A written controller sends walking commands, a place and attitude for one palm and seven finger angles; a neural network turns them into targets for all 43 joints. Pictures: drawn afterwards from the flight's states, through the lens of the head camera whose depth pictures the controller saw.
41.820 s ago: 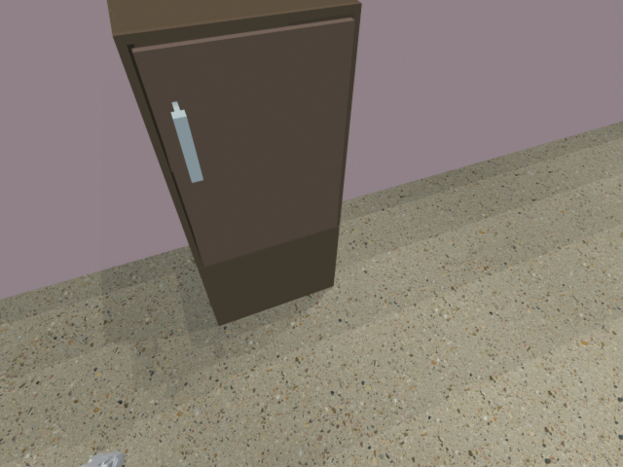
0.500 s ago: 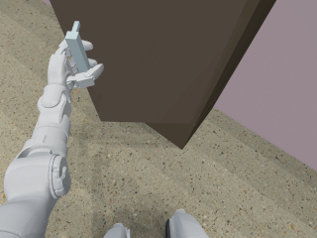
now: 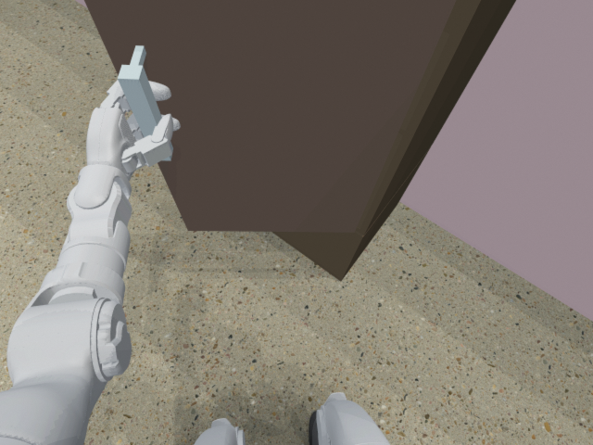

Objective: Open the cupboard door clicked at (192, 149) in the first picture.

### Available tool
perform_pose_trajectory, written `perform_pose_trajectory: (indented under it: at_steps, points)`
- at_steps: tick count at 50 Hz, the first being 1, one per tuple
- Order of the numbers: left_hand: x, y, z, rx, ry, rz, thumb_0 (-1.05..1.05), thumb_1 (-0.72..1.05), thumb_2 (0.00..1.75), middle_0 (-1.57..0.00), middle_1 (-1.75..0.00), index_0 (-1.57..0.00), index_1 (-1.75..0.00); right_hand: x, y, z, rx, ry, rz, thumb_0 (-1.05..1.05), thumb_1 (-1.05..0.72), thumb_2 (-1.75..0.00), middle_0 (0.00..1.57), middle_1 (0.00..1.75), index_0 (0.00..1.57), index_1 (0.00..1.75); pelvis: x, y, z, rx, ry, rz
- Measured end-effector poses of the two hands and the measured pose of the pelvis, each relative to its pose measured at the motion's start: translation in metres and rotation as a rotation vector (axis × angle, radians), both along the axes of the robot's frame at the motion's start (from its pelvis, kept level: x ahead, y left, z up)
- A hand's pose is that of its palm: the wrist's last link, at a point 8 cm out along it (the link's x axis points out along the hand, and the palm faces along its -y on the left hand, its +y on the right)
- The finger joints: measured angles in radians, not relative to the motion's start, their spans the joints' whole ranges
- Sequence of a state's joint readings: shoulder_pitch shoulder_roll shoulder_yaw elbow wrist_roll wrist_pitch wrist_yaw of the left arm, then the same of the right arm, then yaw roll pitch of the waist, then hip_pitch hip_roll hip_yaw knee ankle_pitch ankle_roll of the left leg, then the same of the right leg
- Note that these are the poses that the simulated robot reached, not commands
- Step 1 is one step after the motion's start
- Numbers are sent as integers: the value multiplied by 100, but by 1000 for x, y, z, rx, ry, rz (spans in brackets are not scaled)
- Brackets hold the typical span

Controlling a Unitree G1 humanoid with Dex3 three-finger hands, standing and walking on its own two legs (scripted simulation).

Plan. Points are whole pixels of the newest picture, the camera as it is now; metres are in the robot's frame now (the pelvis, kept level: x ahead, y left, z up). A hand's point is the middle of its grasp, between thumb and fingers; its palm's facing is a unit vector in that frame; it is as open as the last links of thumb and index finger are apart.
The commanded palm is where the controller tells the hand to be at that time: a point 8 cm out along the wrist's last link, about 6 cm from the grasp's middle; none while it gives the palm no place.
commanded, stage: pull the door open along its arc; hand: left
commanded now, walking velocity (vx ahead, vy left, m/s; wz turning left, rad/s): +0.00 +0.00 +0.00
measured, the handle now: (152, 107) +0.56 +0.15 +0.09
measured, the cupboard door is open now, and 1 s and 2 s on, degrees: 38 79 76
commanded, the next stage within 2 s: open thumb and fingers to let go in 0.90 s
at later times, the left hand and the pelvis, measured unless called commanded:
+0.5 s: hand (195, 237) +0.35 +0.09 +0.08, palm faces +0.19 -0.98 +0.04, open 6.3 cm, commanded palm +0.30 +0.15 +0.09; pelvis +0.01 -0.01 +0.02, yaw +1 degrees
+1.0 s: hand (257, 307) +0.27 +0.02 +0.09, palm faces +0.24 -0.97 -0.02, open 6.3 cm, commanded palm +0.23 +0.07 +0.09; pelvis +0.02 -0.04 +0.02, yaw +3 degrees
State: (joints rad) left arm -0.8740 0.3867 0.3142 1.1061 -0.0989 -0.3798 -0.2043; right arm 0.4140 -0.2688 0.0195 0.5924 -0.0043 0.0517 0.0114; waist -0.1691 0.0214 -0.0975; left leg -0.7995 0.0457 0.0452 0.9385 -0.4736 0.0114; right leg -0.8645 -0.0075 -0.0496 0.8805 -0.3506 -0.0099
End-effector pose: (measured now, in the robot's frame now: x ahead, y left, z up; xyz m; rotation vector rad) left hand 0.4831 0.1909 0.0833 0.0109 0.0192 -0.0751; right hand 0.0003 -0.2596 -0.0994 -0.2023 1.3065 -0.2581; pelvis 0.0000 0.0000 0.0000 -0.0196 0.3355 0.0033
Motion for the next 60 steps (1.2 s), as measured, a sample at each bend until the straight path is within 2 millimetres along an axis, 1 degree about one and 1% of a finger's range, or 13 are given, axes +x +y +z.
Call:
perform_pose_trajectory:
  at_steps: [5, 9, 14, 18, 22, 25, 29, 33, 37, 48, 51, 55, 60]
  points:
    - [-18, -1, -1, -8, -8, -4, 1, 70, 76, -34, -135, -34, -135, 11, 1, 2, 20, -36, -10, 1, -91, -89, 20, 30, 20, 30, 5, -1, 5, 5, -18, -12]
    - [-42, -3, -1, -10, -20, -17, 1, 69, 74, -34, -134, -33, -134, 31, 3, 6, 38, -95, -5, 1, -91, -89, 20, 30, 20, 30, 10, -1, 10, 9, -42, -18]
    - [-82, -12, -2, -31, -30, -13, 1, 68, 72, -34, -134, -33, -133, 69, 5, 14, 54, -207, 26, 1, -91, -89, 20, 30, 20, 30, 14, -2, 15, 12, -77, -21]
    - [-114, -26, -3, -64, -37, 108, 2, 66, 74, -34, -133, -34, -130, 106, 10, 20, 70, -306, 86, 1, -91, -89, 20, 30, 20, 30, 15, -3, 18, 15, -105, -14]
    - [-142, -42, -2, -59, -41, 215, 2, 66, 75, -34, -133, -34, -129, 141, 18, 26, 89, -391, 157, 1, -91, -89, 20, 30, 19, 30, 14, -6, 19, 22, -129, -3]
    - [-160, -53, -1, -47, -39, 269, 2, 66, 75, -34, -132, -34, -130, 161, 24, 30, 103, -440, 199, 1, -91, -89, 20, 30, 20, 30, 14, -10, 19, 25, -148, 6]
    - [-179, -67, 0, -45, -26, 338, 2, 66, 76, -34, -131, -34, -131, 179, 31, 34, 117, -479, 241, 1, -91, -89, 20, 30, 20, 30, 13, -16, 20, 28, -171, 20]
    - [-192, -79, 2, -42, -11, 403, 2, 66, 77, -33, -130, -34, -132, 187, 34, 36, 126, -489, 267, 1, -91, -89, 20, 30, 20, 30, 13, -21, 20, 31, -185, 31]
    - [-206, -90, 3, -26, 3, 425, 3, 67, 77, -32, -130, -33, -132, 188, 31, 35, 133, -488, 271, 1, -91, -89, 20, 30, 20, 30, 14, -26, 20, 32, -195, 38]
    - [-245, -117, 7, 11, 26, 322, 3, 65, 72, -31, -132, -35, -134, 184, 15, 34, 142, -514, 242, 1, -91, -89, 20, 30, 20, 30, 19, -38, 20, 37, -224, 43]
    - [-249, -120, 7, 12, 27, 321, 3, 64, 72, -32, -132, -36, -134, 186, 12, 34, 137, -533, 249, 2, -91, -89, 20, 30, 20, 30, 18, -41, 19, 37, -229, 49]
    - [-245, -118, 6, 11, 14, 368, 3, 62, 75, -34, -132, -37, -134, 189, 10, 32, 129, -538, 273, 1, -91, -89, 20, 30, 19, 30, 14, -44, 17, 41, -228, 56]
    - [-245, -112, 7, 1, 8, 419, 3, 52, 72, -35, -131, -37, -132, 190, 11, 32, 133, -543, 290, 2, -91, -89, 20, 30, 19, 30, 10, -46, 17, 45, -226, 60]
